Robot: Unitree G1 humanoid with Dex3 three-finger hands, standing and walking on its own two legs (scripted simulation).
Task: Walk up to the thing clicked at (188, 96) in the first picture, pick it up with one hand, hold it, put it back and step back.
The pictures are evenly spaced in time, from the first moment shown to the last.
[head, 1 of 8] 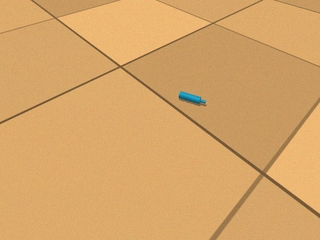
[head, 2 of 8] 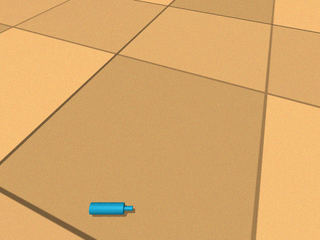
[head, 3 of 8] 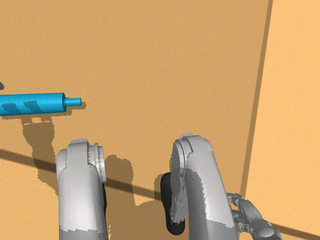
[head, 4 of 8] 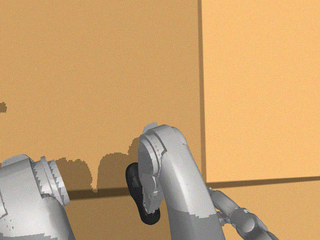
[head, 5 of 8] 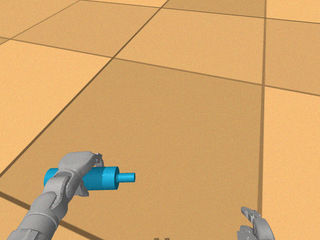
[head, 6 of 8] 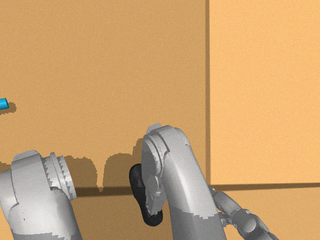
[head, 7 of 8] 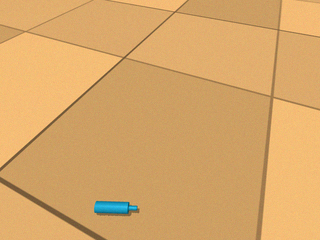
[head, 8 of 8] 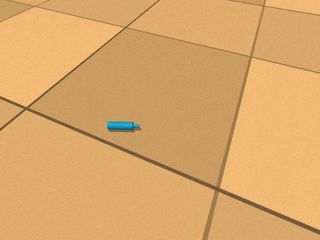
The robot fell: no
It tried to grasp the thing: yes
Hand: left
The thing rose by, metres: 0.69
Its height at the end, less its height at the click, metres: +0.00
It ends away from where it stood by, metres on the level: 0.01
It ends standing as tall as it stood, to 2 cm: yes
